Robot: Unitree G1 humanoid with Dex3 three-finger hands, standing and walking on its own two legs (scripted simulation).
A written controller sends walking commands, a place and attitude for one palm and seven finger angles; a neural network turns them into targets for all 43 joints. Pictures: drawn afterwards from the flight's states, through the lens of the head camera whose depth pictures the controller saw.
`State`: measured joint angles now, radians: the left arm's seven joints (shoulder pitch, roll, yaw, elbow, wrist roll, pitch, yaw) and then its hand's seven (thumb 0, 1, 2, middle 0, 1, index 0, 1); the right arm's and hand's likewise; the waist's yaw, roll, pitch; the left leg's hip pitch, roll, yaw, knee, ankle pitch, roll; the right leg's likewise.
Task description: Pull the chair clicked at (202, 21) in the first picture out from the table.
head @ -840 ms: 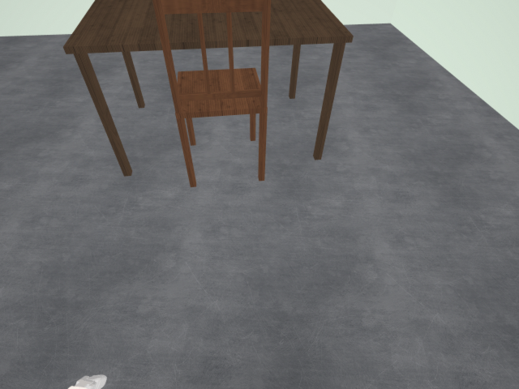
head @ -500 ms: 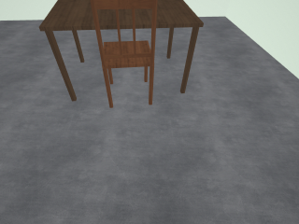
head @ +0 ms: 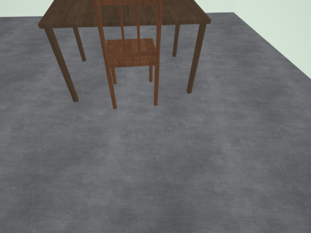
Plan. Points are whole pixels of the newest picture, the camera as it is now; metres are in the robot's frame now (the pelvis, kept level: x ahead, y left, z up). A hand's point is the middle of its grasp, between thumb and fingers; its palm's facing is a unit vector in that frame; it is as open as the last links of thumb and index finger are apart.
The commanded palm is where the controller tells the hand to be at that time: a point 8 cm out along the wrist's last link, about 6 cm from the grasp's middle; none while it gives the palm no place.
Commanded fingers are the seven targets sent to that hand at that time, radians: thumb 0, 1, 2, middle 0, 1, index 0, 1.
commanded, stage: look at it before walking up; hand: left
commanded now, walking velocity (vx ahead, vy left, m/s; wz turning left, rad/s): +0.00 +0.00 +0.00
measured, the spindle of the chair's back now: (122, 31) +1.29 +0.29 -0.07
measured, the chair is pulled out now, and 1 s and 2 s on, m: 0.00 0.00 0.00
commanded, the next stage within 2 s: walk to a spot facing it in 0.60 s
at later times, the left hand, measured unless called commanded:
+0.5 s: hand out of the picture +0.08 +0.24 -0.16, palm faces -0.03 -0.95 -0.32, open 7.4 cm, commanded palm none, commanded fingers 0.00 0.90 0.90 -0.20 -0.30 -0.20 -0.30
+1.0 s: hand out of the picture +0.04 +0.20 -0.19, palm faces +0.00 -0.98 -0.18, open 7.4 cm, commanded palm none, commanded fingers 0.00 0.90 0.90 -0.20 -0.30 -0.20 -0.30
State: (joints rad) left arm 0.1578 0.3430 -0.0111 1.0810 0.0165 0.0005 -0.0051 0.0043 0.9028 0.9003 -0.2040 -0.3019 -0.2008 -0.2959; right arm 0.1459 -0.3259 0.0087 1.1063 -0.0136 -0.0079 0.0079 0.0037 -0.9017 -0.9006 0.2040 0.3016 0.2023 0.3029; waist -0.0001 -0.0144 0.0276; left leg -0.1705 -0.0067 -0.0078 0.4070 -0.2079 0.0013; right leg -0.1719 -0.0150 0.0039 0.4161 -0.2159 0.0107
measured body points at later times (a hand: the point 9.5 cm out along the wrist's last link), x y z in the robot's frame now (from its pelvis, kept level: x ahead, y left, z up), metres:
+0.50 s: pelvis +0.01 +0.00 +0.00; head +0.01 +0.00 +0.45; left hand +0.09 +0.29 -0.13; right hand +0.10 -0.29 -0.13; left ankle +0.01 +0.12 -0.74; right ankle +0.01 -0.13 -0.74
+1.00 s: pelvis +0.06 +0.01 -0.01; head +0.05 +0.03 +0.44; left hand +0.04 +0.26 -0.18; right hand +0.06 -0.24 -0.16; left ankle +0.01 +0.12 -0.74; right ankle +0.01 -0.13 -0.74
